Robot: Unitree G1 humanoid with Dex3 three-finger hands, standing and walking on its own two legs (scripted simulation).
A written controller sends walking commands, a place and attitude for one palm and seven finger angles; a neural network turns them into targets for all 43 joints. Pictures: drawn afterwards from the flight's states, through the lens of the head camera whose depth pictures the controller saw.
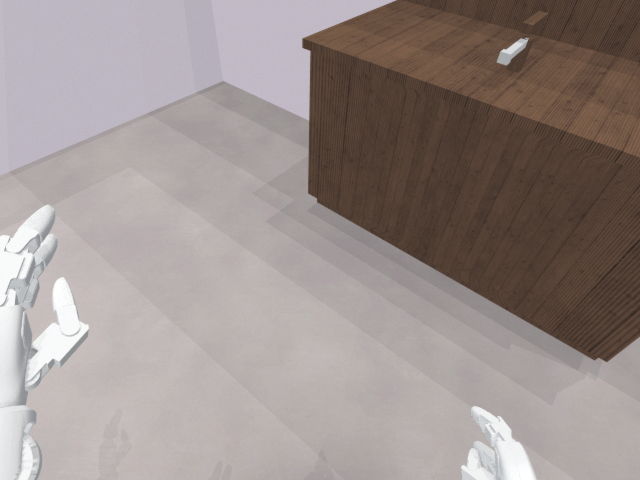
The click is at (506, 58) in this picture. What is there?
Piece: tap's lever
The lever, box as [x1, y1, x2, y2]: [497, 49, 513, 64]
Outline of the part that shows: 503,49 500,51 497,62 507,64 513,52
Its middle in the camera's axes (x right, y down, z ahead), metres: +0.48 -0.48 +1.02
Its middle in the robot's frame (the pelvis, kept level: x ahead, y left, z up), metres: +1.11 -0.42 +0.08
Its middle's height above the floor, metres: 0.85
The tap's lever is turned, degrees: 0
